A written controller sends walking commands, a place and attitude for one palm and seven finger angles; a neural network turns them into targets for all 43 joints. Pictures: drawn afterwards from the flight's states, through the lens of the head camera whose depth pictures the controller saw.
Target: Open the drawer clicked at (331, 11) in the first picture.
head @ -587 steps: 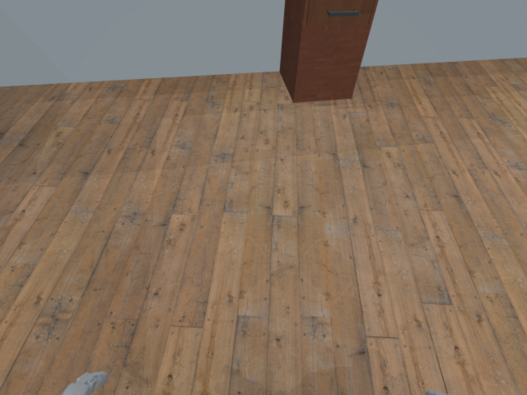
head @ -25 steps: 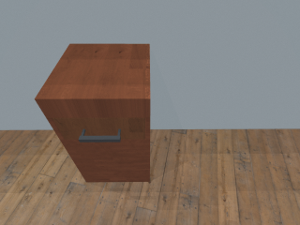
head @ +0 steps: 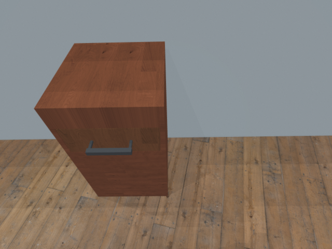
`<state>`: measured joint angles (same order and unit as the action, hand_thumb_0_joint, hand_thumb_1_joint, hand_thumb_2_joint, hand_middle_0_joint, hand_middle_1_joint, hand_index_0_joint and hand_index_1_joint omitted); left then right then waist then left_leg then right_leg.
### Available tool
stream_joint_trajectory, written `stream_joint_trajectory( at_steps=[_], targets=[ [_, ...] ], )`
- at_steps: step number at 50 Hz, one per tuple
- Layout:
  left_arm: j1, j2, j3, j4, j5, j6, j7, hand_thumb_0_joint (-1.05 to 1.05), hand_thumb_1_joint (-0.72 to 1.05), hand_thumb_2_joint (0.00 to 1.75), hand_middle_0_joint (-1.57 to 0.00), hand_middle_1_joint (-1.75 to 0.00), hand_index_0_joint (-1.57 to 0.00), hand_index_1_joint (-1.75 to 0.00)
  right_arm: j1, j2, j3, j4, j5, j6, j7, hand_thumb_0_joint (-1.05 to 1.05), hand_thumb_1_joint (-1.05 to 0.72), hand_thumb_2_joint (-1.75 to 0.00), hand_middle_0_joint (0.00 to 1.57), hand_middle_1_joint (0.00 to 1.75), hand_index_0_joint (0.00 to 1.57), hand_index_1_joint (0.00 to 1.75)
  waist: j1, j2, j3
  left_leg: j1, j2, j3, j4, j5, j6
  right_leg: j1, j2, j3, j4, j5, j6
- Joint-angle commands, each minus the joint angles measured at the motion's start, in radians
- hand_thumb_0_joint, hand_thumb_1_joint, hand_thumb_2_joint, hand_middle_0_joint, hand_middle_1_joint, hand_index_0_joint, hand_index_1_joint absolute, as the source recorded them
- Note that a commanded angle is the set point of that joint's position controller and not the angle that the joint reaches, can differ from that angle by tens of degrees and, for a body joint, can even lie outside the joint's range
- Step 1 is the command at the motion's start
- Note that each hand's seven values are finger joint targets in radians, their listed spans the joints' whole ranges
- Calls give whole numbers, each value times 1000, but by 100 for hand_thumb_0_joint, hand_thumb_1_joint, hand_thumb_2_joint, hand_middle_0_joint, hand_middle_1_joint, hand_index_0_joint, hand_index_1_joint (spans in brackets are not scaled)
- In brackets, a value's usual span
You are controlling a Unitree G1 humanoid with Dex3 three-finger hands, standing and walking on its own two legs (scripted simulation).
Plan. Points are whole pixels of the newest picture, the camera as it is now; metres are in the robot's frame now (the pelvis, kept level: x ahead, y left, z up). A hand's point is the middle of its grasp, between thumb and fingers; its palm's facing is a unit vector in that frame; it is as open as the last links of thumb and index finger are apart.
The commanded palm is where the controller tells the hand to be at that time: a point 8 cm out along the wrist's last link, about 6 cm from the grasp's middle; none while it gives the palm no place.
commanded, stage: look again from close up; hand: left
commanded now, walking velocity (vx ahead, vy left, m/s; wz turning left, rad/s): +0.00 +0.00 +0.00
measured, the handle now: (110, 147) +0.50 +0.26 -0.18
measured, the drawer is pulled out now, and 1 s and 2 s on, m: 0.00 0.00 0.00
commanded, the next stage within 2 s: raise the hand with hooked fingers in 0.50 s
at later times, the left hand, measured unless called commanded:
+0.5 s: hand out of the picture -0.02 +0.21 -0.18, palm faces +0.00 -0.98 -0.17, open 7.4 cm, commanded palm none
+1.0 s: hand (86, 242) +0.15 +0.21 -0.07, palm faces -0.10 -0.29 -0.95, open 8.4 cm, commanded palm +0.13 +0.26 -0.02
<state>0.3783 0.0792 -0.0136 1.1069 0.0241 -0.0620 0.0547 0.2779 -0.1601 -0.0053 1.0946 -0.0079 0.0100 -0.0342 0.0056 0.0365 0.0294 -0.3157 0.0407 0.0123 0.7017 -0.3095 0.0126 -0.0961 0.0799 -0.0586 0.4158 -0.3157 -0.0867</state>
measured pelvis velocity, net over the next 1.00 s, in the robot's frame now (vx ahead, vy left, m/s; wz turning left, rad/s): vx -0.04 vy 0.03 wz -0.06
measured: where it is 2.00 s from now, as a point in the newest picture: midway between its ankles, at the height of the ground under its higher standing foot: outside the picture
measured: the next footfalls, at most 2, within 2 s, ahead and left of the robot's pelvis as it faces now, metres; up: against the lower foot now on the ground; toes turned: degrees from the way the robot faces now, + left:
none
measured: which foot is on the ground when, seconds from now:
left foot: down 0.00-1.00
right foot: down 0.00-1.00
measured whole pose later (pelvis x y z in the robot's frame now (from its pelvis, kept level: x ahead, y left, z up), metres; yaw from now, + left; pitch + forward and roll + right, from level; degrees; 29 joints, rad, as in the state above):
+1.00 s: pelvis -0.04 +0.03 -0.03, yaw -3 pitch +9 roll +2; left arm 0.42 0.23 -0.16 0.06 1.01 0.02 0.41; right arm 0.08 -0.25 -0.03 0.52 -0.03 0.04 0.05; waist 0.06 -0.01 -0.13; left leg -0.59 -0.01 0.13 0.76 -0.33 0.05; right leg -0.56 0.03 0.02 0.83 -0.43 -0.05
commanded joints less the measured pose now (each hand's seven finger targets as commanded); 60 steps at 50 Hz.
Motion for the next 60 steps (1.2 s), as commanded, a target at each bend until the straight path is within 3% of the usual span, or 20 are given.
stream_joint_trajectory(
  at_steps=[1, 4, 6, 9, 11, 21, 29, 30, 31, 32, 33, 34, 35, 38, 42, 44, 47, 52, 56, 60],
  targets=[
    [71, 164, 29, -68, 4, -9, 13, 0, 90, 90, -20, -30, -20, -30, 35, -16, -3, -95, 4, -32, 7, 0, -90, -90, 20, 30, 20, 30, -20, -190, -86, -19, -22, 27, -30, -51, 12, 84, -258, 133, 47, 1055, -32],
    [30, 160, 20, -87, -9, 10, 8, 0, 90, 90, -20, -30, -20, -30, 111, -31, -2, -66, 0, -34, 0, 0, -90, -90, 20, 30, 20, 30, -48, -92, -77, 140, -12, 11, -209, 156, 22, -30, -208, 130, 98, 717, -12],
    [52, 130, 16, -90, -12, 31, 5, 0, 90, 90, -20, -30, -20, -30, 77, -68, -4, -75, -5, -33, -6, 0, -90, -90, 20, 30, 20, 30, -10, -23, 2, 127, 82, -77, -224, 287, 54, -135, -156, 130, 26, 301, 21],
    [50, 152, 12, -75, -9, 38, 1, 0, 90, 90, -20, -30, -20, -30, 40, -58, 9, -69, -6, -27, -3, 0, -90, -90, 20, 30, 20, 30, 3, 59, 112, 47, 61, -84, -256, 201, 52, -141, -149, 144, -29, 163, 26],
    [44, 158, 10, -78, -9, 41, -3, 0, 90, 90, -20, -30, -20, -30, 37, -70, 10, -76, -5, -24, 0, 0, -90, -90, 20, 30, 20, 30, 4, 3, 126, 33, 55, -85, -278, 127, 47, -148, -146, 152, -51, 85, 23],
    [22, 169, 8, -80, -10, 46, -14, 0, 90, 90, -20, -30, -20, -30, 47, -110, 15, -63, -7, -34, 3, 0, -90, -90, 20, 30, 20, 30, 8, -6, 52, 71, 69, -118, -354, 92, 59, -101, -144, 120, -36, 48, 36],
    [36, 159, 4, -44, -14, 40, -10, 0, 90, 90, -20, -30, -20, -30, 82, -101, 20, -20, -2, -44, 0, 0, -90, -90, 20, 30, 20, 30, 4, -37, 7, 150, 70, -100, -333, 275, 64, -79, -160, 113, -29, 144, 44],
    [66, 172, 4, -29, 4, 14, 25, 0, 90, 90, -20, -30, -20, -30, -9, -126, 15, -87, 6, -49, 7, 0, -90, -90, 20, 30, 20, 30, 21, 0, 96, 65, 71, -70, -146, 422, 29, -156, -204, 157, -64, 407, 63],
    [-675, 475, -19, -1553, 135, -127, 50, 0, 88, 89, -20, -32, -20, -32, 28, -279, -19, -444, 68, -190, -25, 0, -90, -90, 20, 30, 20, 30, -82, 277, -407, 371, -16, -50, -270, 506, 37, -181, -86, 152, 75, 369, 23],
    [-286, 431, 30, -1287, 160, -44, 125, 0, 85, 88, -20, -33, -20, -33, -57, -185, 7, -367, 53, -292, -68, 0, -90, -90, 20, 30, 20, 30, -3, 383, -402, 465, 40, -70, -284, 626, -3, -226, -83, 51, 181, 102, 18],
    [-228, 337, 16, -1236, 105, 26, 179, 0, 83, 87, -21, -34, -21, -34, -33, -179, -24, -289, 55, -326, -75, 0, -90, -90, 20, 30, 20, 30, -32, 249, -298, 336, 52, -89, -325, 472, -41, -310, -67, 14, 217, -34, 44],
    [106, 113, -113, -959, 134, 137, 181, 0, 81, 86, -21, -36, -21, -36, -42, -122, -20, -286, 78, -321, -72, 0, -90, -90, 20, 30, 20, 30, -25, 101, -147, 216, 51, -106, -345, 351, -11, -353, -73, 6, 228, -77, 53],
    [-94, 148, -137, -1211, 159, 118, 186, 0, 78, 85, -21, -37, -21, -37, -63, -164, -25, -382, 69, -316, -58, 0, -90, -90, 20, 30, 20, 30, -34, 10, -84, 123, 33, -122, -327, 220, -4, -344, -80, 2, 200, -36, 54],
    [-30, 223, -135, -1172, 451, 117, 265, 0, 71, 82, -21, -42, -21, -42, -117, -222, -29, -483, 11, -299, -39, 0, -90, -90, 20, 30, 20, 30, -42, -61, -103, 8, -24, -115, -183, 127, 23, -416, -57, 40, 163, 29, 29],
    [330, 129, -170, -985, 803, 160, 332, 0, 62, 78, -22, -48, -22, -48, -214, -216, -65, -607, -32, -137, 34, 0, -90, -90, 20, 30, 20, 30, 68, -295, -103, -127, -29, -53, -84, 166, 1, -485, -27, 33, 211, -33, 12],
    [374, 169, -133, -1008, 905, 131, 337, 0, 57, 76, -22, -51, -22, -51, -257, -207, -61, -659, -20, -56, 72, 0, -90, -90, 20, 30, 20, 30, 121, -264, -150, -175, -47, -15, -66, 190, -7, -428, -35, 83, 246, 60, -5],
    [235, 291, -38, -1132, 1015, 92, 387, 0, 50, 73, -23, -55, -23, -55, -313, -192, -52, -730, -19, 10, 90, 0, -90, -90, 20, 30, 20, 30, 140, -142, -221, -195, -64, -4, -27, 156, -4, -437, -39, 119, 289, 61, -9],
    [-162, 420, 67, -1377, 1121, 68, 538, 0, 39, 68, -24, -63, -24, -63, -303, -162, -56, -760, -55, 70, 62, 0, -90, -90, 20, 30, 20, 30, 90, 90, -410, -74, -72, -39, 99, 160, 15, -566, -38, 219, 339, 35, -12],
    [-362, 429, 30, -1414, 1092, -3, 566, 0, 29, 64, -24, -69, -24, -69, -306, -163, -49, -721, -63, 50, 33, 0, -90, -90, 20, 30, 20, 30, 7, 93, -360, -59, -77, -59, 195, 39, 30, -711, -57, 260, 297, -125, 1],
    [-342, 391, -29, -1322, 1000, 42, 485, 0, 20, 60, -25, -75, -25, -75, -320, -165, -37, -696, -45, 31, 13, 0, -90, -90, 20, 30, 20, 30, -19, 27, -317, -128, -88, -40, 151, 27, 44, -556, -58, 223, 245, -19, 30]
  ],
)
